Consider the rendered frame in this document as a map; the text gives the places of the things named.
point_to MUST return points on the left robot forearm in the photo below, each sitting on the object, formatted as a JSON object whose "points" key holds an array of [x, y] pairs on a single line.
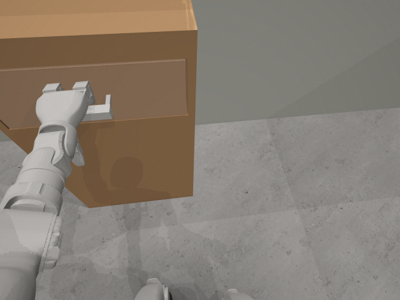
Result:
{"points": [[41, 181]]}

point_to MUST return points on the left robot thigh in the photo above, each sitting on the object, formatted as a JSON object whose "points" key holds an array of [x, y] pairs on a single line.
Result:
{"points": [[153, 292]]}

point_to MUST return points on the handle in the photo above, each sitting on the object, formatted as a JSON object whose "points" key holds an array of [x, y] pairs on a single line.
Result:
{"points": [[99, 112]]}

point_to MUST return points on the drawer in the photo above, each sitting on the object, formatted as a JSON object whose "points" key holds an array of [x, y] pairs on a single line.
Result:
{"points": [[139, 89]]}

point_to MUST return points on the cabinet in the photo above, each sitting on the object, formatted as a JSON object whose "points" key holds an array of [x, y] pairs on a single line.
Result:
{"points": [[126, 160]]}

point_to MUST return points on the left robot hand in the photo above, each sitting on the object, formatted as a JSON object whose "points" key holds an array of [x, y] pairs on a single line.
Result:
{"points": [[67, 106]]}

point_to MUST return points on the left robot upper arm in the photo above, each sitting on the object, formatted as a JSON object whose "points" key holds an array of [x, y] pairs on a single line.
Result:
{"points": [[29, 242]]}

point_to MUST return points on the right robot shin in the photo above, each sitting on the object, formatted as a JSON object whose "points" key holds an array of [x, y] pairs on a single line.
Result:
{"points": [[231, 291]]}

